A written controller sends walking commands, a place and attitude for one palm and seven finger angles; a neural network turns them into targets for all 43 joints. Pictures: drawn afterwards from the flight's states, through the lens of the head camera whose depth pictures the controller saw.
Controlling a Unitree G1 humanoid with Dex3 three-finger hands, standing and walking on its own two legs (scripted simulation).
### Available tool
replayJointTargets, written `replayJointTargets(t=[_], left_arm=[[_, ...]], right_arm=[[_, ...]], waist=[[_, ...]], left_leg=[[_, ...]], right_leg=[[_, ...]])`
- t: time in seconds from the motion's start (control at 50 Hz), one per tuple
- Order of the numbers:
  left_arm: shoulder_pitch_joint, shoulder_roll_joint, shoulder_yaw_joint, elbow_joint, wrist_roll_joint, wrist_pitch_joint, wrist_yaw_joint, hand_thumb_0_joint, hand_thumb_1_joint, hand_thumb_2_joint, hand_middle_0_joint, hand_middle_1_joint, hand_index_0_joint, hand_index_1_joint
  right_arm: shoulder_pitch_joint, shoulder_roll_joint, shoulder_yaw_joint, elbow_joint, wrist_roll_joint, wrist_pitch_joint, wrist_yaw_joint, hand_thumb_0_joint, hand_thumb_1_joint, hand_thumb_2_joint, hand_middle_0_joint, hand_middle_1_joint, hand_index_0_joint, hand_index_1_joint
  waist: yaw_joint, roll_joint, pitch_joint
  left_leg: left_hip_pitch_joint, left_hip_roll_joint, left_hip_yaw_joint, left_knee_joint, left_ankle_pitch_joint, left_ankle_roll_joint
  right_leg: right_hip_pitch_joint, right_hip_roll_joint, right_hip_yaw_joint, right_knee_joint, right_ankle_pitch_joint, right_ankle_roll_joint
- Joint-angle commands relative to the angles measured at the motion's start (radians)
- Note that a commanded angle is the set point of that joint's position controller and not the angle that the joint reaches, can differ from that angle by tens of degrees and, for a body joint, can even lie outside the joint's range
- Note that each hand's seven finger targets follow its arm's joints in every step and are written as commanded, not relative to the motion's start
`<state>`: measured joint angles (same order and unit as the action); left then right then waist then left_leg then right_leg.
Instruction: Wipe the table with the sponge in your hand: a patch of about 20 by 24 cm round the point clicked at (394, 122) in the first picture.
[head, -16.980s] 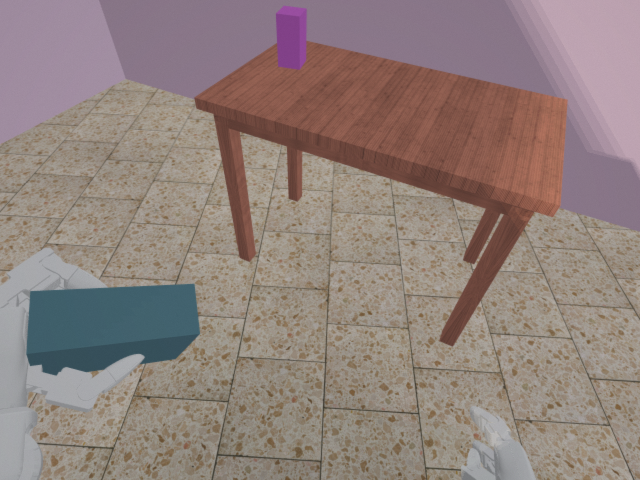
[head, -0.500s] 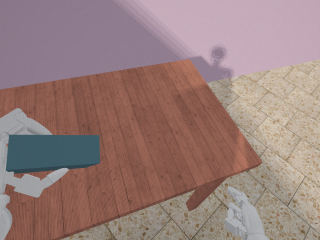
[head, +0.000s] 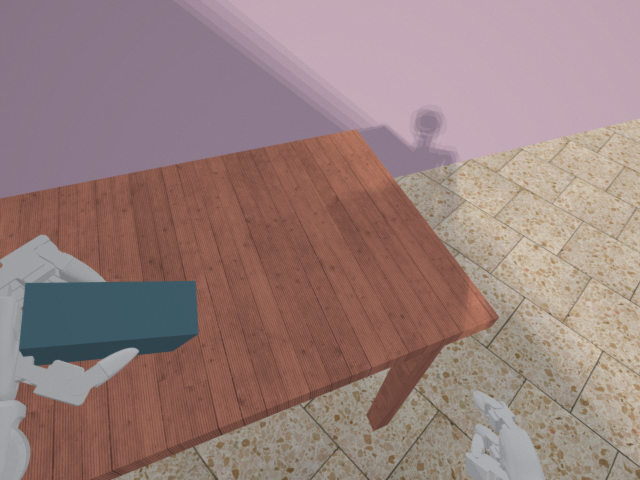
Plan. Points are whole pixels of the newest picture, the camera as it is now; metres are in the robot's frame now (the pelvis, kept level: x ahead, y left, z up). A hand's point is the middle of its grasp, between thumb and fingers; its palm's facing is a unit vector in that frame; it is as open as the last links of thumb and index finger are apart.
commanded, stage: shuffle to correct the standing spot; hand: left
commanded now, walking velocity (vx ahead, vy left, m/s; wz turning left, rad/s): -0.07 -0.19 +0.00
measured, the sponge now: (138, 321) +0.23 +0.20 +0.13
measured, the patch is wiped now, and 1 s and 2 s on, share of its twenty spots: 0.00 0.00 0.00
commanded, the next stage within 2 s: come to a stop and stand still in 1.70 s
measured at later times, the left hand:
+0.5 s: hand (136, 320) +0.22 +0.20 +0.15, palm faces +0.31 -0.86 -0.40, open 9.5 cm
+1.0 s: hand (156, 344) +0.20 +0.17 +0.16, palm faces +0.28 -0.82 -0.50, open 9.5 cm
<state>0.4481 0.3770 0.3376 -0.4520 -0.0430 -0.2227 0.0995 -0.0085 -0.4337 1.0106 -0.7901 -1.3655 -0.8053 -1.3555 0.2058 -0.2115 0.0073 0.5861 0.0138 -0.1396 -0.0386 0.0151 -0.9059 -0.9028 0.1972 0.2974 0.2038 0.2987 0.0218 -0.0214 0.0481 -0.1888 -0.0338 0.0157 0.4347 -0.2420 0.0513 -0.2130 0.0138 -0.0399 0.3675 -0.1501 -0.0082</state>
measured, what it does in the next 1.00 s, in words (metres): shifts its weight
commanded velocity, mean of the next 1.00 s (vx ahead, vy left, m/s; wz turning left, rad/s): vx -0.16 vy -0.18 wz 0.00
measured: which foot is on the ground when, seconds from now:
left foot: down 0.00-1.00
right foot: down 0.00-1.00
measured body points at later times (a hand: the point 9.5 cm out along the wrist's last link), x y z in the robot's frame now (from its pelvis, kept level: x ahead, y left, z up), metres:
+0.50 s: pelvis +0.00 -0.04 +0.00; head +0.04 -0.03 +0.44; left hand +0.20 +0.24 +0.17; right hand +0.18 -0.27 -0.08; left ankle -0.01 +0.08 -0.74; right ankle +0.03 -0.12 -0.74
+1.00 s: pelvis -0.03 -0.07 -0.01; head +0.03 -0.06 +0.43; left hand +0.18 +0.21 +0.19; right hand +0.16 -0.31 -0.09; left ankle -0.01 +0.08 -0.74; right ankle +0.03 -0.12 -0.74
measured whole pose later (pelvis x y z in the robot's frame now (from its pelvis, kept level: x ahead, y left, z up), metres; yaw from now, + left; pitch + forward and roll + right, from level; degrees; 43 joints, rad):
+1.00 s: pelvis -0.03 -0.07 -0.01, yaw -1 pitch +2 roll +0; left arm 0.50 0.45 0.42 -0.56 -0.08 -0.23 0.07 -0.01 -0.43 1.01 -0.79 -1.37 -0.80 -1.36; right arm 0.17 -0.20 -0.03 0.55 0.01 -0.13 -0.05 0.01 -0.91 -0.90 0.20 0.30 0.20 0.30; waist 0.01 -0.02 0.07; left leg -0.34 0.06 0.00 0.56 -0.26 -0.03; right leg -0.37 0.10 -0.07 0.49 -0.16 -0.10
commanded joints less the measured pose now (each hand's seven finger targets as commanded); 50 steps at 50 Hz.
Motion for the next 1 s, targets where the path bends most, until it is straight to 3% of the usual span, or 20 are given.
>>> replayJointTargets(t=[0.0, 0.02, 0.08, 0.1, 0.12, 0.14, 0.2, 0.22, 0.34, 0.48, 0.6, 0.62, 0.68, 0.7, 0.78, 0.8, 0.86, 0.9, 0.94, 0.98], left_arm=[[-0.101, 0.164, 0.13, -0.228, -0.02, -0.063, 0.019, 0.0, 0.1, 1.3, -1.2, -1.6, -1.2, -1.6], [-0.111, 0.137, 0.103, -0.219, -0.026, -0.064, 0.014, 0.0, 0.1, 1.3, -1.2, -1.6, -1.2, -1.6], [-0.127, 0.15, 0.113, -0.218, -0.024, -0.058, 0.014, 0.0, 0.1, 1.3, -1.2, -1.6, -1.2, -1.6], [-0.123, 0.158, 0.12, -0.228, -0.021, -0.057, 0.014, 0.0, 0.1, 1.3, -1.2, -1.6, -1.2, -1.6], [-0.122, 0.131, 0.098, -0.218, -0.026, -0.058, 0.009, 0.0, 0.1, 1.3, -1.2, -1.6, -1.2, -1.6], [-0.125, 0.156, 0.119, -0.23, -0.024, -0.056, 0.012, 0.0, 0.1, 1.3, -1.2, -1.6, -1.2, -1.6], [-0.107, 0.171, 0.138, -0.261, -0.027, -0.051, 0.012, 0.0, 0.1, 1.3, -1.2, -1.6, -1.2, -1.6], [-0.112, 0.141, 0.109, -0.264, -0.032, -0.053, 0.006, 0.0, 0.1, 1.3, -1.2, -1.6, -1.2, -1.6], [-0.078, 0.17, 0.144, -0.277, -0.042, -0.042, 0.0, 0.0, 0.1, 1.3, -1.2, -1.6, -1.2, -1.6], [-0.042, 0.189, 0.164, -0.307, -0.054, -0.03, -0.002, 0.0, 0.1, 1.3, -1.2, -1.6, -1.2, -1.6], [0.006, 0.205, 0.182, -0.293, -0.062, -0.009, 0.01, 0.0, 0.1, 1.3, -1.2, -1.6, -1.2, -1.6], [0.005, 0.186, 0.164, -0.291, -0.064, -0.011, 0.008, 0.0, 0.1, 1.3, -1.2, -1.6, -1.2, -1.6], [0.006, 0.22, 0.193, -0.325, -0.061, -0.023, 0.011, 0.0, 0.1, 1.3, -1.2, -1.6, -1.2, -1.6], [0.012, 0.233, 0.203, -0.342, -0.061, -0.026, 0.016, 0.0, 0.1, 1.3, -1.2, -1.6, -1.2, -1.6], [0.026, 0.243, 0.225, -0.333, -0.056, -0.059, 0.004, 0.0, 0.1, 1.3, -1.2, -1.6, -1.2, -1.6], [0.046, 0.237, 0.229, -0.311, -0.056, -0.057, 0.005, 0.0, 0.1, 1.3, -1.2, -1.6, -1.2, -1.6], [0.031, 0.234, 0.233, -0.314, -0.049, -0.082, -0.009, 0.0, 0.1, 1.3, -1.2, -1.6, -1.2, -1.6], [0.057, 0.223, 0.23, -0.294, -0.05, -0.079, -0.009, 0.0, 0.1, 1.3, -1.2, -1.6, -1.2, -1.6], [0.046, 0.224, 0.223, -0.314, -0.054, -0.076, -0.01, 0.0, 0.1, 1.3, -1.2, -1.6, -1.2, -1.6], [0.038, 0.222, 0.214, -0.297, -0.054, -0.061, -0.002, 0.0, 0.1, 1.3, -1.2, -1.6, -1.2, -1.6]], right_arm=[[-0.102, -0.117, -0.048, -0.157, 0.004, -0.057, -0.01, 0.0, -0.9, -0.9, 0.2, 0.3, 0.2, 0.3], [-0.091, -0.113, -0.044, -0.161, 0.002, -0.053, -0.009, 0.0, -0.9, -0.9, 0.2, 0.3, 0.2, 0.3], [-0.086, -0.115, -0.052, -0.166, 0.003, -0.049, -0.004, 0.0, -0.9, -0.9, 0.2, 0.3, 0.2, 0.3], [-0.105, -0.112, -0.05, -0.165, 0.007, -0.052, -0.001, 0.0, -0.9, -0.9, 0.2, 0.3, 0.2, 0.3], [-0.094, -0.108, -0.047, -0.168, 0.004, -0.048, 0.001, 0.0, -0.9, -0.9, 0.2, 0.3, 0.2, 0.3], [-0.091, -0.111, -0.053, -0.171, 0.003, -0.048, 0.002, 0.0, -0.9, -0.9, 0.2, 0.3, 0.2, 0.3], [-0.101, -0.109, -0.057, -0.175, 0.005, -0.051, 0.008, 0.0, -0.9, -0.9, 0.2, 0.3, 0.2, 0.3], [-0.094, -0.108, -0.054, -0.177, 0.001, -0.049, 0.009, 0.0, -0.9, -0.9, 0.2, 0.3, 0.2, 0.3], [-0.085, -0.114, -0.068, -0.179, -0.002, -0.05, 0.005, 0.0, -0.9, -0.9, 0.2, 0.3, 0.2, 0.3], [-0.076, -0.121, -0.081, -0.183, -0.002, -0.044, -0.002, 0.0, -0.9, -0.9, 0.2, 0.3, 0.2, 0.3], [-0.082, -0.119, -0.079, -0.174, 0.006, -0.035, -0.01, 0.0, -0.9, -0.9, 0.2, 0.3, 0.2, 0.3], [-0.071, -0.119, -0.078, -0.174, 0.0, -0.032, -0.011, 0.0, -0.9, -0.9, 0.2, 0.3, 0.2, 0.3], [-0.066, -0.123, -0.083, -0.178, -0.002, -0.031, -0.017, 0.0, -0.9, -0.9, 0.2, 0.3, 0.2, 0.3], [-0.088, -0.119, -0.079, -0.174, 0.002, -0.032, -0.019, 0.0, -0.9, -0.9, 0.2, 0.3, 0.2, 0.3], [-0.078, -0.12, -0.085, -0.182, -0.007, -0.03, -0.025, 0.0, -0.9, -0.9, 0.2, 0.3, 0.2, 0.3], [-0.094, -0.113, -0.08, -0.172, -0.005, -0.029, -0.026, 0.0, -0.9, -0.9, 0.2, 0.3, 0.2, 0.3], [-0.074, -0.12, -0.088, -0.174, -0.01, -0.037, -0.028, 0.0, -0.9, -0.9, 0.2, 0.3, 0.2, 0.3], [-0.078, -0.115, -0.087, -0.168, -0.004, -0.041, -0.024, 0.0, -0.9, -0.9, 0.2, 0.3, 0.2, 0.3], [-0.054, -0.121, -0.089, -0.178, -0.004, -0.04, -0.022, 0.0, -0.9, -0.9, 0.2, 0.3, 0.2, 0.3], [-0.029, -0.117, -0.091, -0.173, 0.003, -0.039, -0.019, 0.0, -0.9, -0.9, 0.2, 0.3, 0.2, 0.3]], waist=[[-0.003, 0.084, -0.136], [-0.002, 0.091, -0.129], [0.001, 0.084, -0.125], [-0.001, 0.108, -0.122], [0.0, 0.115, -0.119], [0.002, 0.105, -0.125], [0.0, 0.09, -0.146], [-0.002, 0.106, -0.151], [-0.004, 0.089, -0.159], [-0.008, 0.076, -0.204], [-0.016, 0.018, -0.186], [-0.02, 0.01, -0.192], [-0.015, 0.025, -0.193], [-0.015, 0.056, -0.198], [-0.002, 0.078, -0.227], [-0.006, 0.094, -0.23], [0.001, 0.089, -0.23], [-0.004, 0.082, -0.232], [-0.004, 0.033, -0.227], [-0.011, -0.081, -0.194]], left_leg=[[-0.039, 0.125, -0.105, -0.123, 0.143, -0.051], [-0.053, 0.133, -0.109, -0.139, 0.132, -0.053], [-0.075, 0.156, -0.113, -0.14, 0.118, -0.049], [-0.078, 0.157, -0.107, -0.149, 0.095, -0.048], [-0.1, 0.165, -0.114, -0.159, 0.067, -0.042], [-0.109, 0.173, -0.119, -0.15, 0.065, -0.039], [-0.08, 0.165, -0.101, -0.113, 0.093, -0.039], [-0.084, 0.164, -0.097, -0.109, 0.092, -0.038], [-0.071, 0.171, -0.093, -0.061, 0.124, -0.038], [-0.036, 0.154, -0.067, 0.011, 0.142, -0.039], [-0.025, 0.114, -0.033, 0.062, 0.03, -0.04], [-0.028, 0.113, -0.027, 0.07, 0.026, -0.037], [-0.044, 0.124, -0.027, 0.073, 0.088, -0.039], [-0.028, 0.134, -0.035, 0.061, 0.137, -0.041], [-0.054, 0.188, -0.059, 0.05, 0.297, -0.029], [-0.045, 0.2, -0.068, 0.039, 0.33, -0.028], [-0.117, 0.22, -0.08, 0.053, 0.285, -0.012], [-0.122, 0.194, -0.061, 0.065, 0.172, -0.018], [-0.15, 0.15, -0.045, 0.088, -0.023, -0.02], [-0.102, 0.075, 0.006, 0.199, -0.164, -0.037]], right_leg=[[0.11, -0.05, 0.085, -0.013, 0.104, -0.003], [0.113, -0.046, 0.07, -0.009, 0.084, 0.001], [0.122, -0.047, 0.073, 0.011, 0.077, 0.003], [0.112, -0.038, 0.071, 0.021, 0.06, 0.003], [0.118, -0.037, 0.064, 0.025, 0.04, 0.005], [0.129, -0.041, 0.069, 0.03, 0.046, 0.004], [0.112, -0.042, 0.077, 0.023, 0.078, 0.001], [0.111, -0.042, 0.075, 0.021, 0.075, 0.0], [0.082, -0.049, 0.096, 0.022, 0.112, -0.006], [0.063, -0.078, 0.128, 0.009, 0.169, -0.021], [-0.017, -0.115, 0.181, -0.065, 0.046, -0.03], [-0.016, -0.121, 0.176, -0.07, 0.03, -0.026], [-0.003, -0.133, 0.168, -0.053, 0.128, -0.005], [-0.006, -0.126, 0.155, -0.033, 0.178, -0.007], [0.061, -0.102, 0.1, 0.039, 0.342, 0.043], [0.058, -0.096, 0.093, 0.056, 0.354, 0.037], [0.087, -0.099, 0.103, 0.1, 0.33, 0.039], [0.057, -0.112, 0.13, 0.085, 0.257, 0.018], [0.023, -0.136, 0.178, 0.02, 0.068, 0.023], [-0.108, -0.197, 0.27, -0.142, -0.206, 0.011]])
